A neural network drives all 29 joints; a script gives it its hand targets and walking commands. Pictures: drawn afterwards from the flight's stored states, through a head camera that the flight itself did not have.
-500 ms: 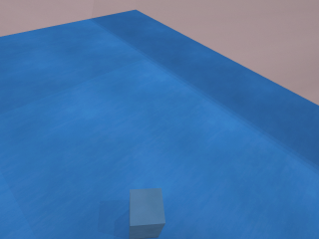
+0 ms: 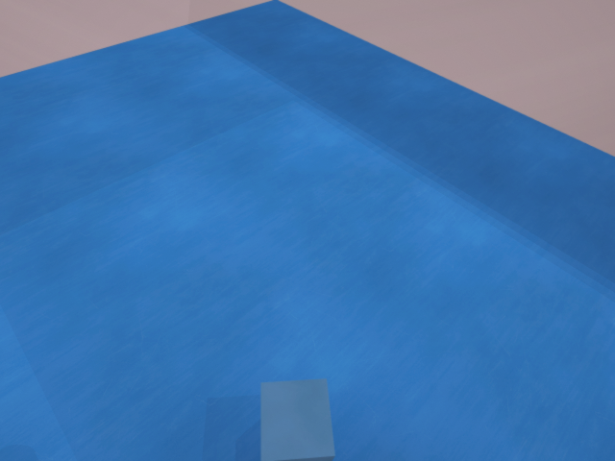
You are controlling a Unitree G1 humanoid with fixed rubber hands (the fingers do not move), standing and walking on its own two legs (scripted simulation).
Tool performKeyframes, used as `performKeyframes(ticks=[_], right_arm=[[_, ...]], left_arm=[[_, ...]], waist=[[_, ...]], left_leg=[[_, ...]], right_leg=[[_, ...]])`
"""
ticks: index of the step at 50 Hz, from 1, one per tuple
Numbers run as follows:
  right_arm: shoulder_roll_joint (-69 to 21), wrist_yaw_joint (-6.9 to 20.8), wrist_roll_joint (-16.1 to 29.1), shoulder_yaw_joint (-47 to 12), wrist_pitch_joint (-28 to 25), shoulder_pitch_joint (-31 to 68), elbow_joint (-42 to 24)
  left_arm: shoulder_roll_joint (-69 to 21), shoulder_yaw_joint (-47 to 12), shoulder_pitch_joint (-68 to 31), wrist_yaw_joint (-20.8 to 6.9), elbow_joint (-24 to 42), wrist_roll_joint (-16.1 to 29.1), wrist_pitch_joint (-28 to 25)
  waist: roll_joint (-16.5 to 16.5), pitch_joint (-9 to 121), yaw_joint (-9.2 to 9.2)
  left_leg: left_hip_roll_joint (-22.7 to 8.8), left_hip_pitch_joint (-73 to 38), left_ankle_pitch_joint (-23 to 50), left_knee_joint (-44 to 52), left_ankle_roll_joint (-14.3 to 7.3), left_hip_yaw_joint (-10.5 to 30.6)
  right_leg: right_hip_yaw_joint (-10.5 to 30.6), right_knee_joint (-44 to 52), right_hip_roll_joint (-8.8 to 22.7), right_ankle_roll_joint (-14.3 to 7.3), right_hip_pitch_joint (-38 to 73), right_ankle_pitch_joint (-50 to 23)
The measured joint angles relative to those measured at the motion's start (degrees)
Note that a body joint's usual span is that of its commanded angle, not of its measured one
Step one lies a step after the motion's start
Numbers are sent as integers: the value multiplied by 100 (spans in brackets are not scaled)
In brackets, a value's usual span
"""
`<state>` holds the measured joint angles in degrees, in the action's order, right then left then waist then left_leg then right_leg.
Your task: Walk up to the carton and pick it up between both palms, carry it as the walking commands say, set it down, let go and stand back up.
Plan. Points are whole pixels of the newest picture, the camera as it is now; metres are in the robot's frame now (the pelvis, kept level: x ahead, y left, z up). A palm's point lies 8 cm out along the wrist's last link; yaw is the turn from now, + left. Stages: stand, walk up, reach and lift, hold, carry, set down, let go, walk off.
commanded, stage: walk up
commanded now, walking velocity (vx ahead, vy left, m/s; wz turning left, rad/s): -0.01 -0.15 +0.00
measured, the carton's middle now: (294, 431) +0.30 +0.00 -0.62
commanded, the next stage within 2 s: stand in 1.68 s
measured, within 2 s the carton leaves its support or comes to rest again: neither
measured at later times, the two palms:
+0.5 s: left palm out of the picture +0.00 +0.22 -0.15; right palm out of the picture +0.04 -0.27 -0.13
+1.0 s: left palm out of the picture -0.03 +0.22 -0.13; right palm out of the picture -0.12 -0.25 -0.10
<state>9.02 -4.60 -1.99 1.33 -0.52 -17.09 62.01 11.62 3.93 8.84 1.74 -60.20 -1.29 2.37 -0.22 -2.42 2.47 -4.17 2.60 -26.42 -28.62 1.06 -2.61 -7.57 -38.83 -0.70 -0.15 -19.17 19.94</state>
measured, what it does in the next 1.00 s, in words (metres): steps on the spot: left foot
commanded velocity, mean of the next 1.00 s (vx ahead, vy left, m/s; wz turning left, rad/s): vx -0.02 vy -0.04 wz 0.00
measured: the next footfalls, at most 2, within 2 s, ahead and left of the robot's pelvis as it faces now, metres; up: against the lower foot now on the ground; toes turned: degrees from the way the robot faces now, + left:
left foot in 0.54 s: -0.05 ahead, +0.09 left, +0.00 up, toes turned +6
right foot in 1.14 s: -0.05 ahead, -0.17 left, +0.00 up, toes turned +9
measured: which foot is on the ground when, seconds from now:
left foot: down 0.00-0.10, up 0.12-0.52, down 0.54-1.00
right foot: down 0.00-0.56, up 0.58-1.00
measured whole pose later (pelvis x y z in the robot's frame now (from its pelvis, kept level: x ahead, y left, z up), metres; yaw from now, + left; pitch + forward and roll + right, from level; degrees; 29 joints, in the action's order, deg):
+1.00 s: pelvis -0.08 -0.01 +0.02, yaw -1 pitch +1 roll -3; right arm 10.4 -2.5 -2.7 1.5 -1.3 -19.1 62.6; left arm 11.4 3.1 12.4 0.1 -60.6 -1.8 2.4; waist 1.4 -0.1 3.2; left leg -3.3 8.7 -12.0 -19.5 -2.2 -6.1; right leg -2.8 -40.1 0.4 3.2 -14.2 24.0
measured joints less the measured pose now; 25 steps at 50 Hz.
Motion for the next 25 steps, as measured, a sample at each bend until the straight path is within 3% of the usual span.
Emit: performKeyframes(ticks=[2,4,8,14,17,22,25], right_arm=[[111,-28,-40,55,51,-30,7],[196,-10,-11,102,95,-92,36],[304,93,113,161,211,-35,148],[165,215,149,24,323,294,226],[18,205,129,43,364,577,18],[95,221,80,124,424,878,-283],[177,221,92,151,400,913,-360]], left_arm=[[61,-16,-33,-50,30,-12,-3],[110,-64,-35,-80,104,-13,-52],[-11,-153,35,-30,47,-39,-239],[-321,-311,358,17,-79,-26,-208],[-302,-278,341,56,-52,53,-160],[-136,-206,181,125,90,-11,-109],[2,-159,129,132,218,-60,-64]], waist=[[1,-57,6],[24,-151,-9],[-99,-344,-75],[-284,-248,-282],[-113,-361,-310],[113,-428,-311],[188,-346,-348]], left_leg=[[-93,-47,-66,-53,82,-17],[-164,16,-165,-423,151,-87],[-103,866,-743,-2384,154,166],[39,1224,-490,-1725,67,114],[184,1479,-432,-1770,129,-54],[312,1946,-535,-2722,96,-63],[275,1749,-258,-2329,71,14]], right_leg=[[-3,16,7,-29,-81,80],[-21,436,82,-140,33,-692],[-195,272,53,-327,245,-274],[-302,715,-15,-362,551,-456],[-265,619,93,-376,363,-514],[-290,693,247,-329,-3,-795],[-280,742,275,-265,-231,-982]])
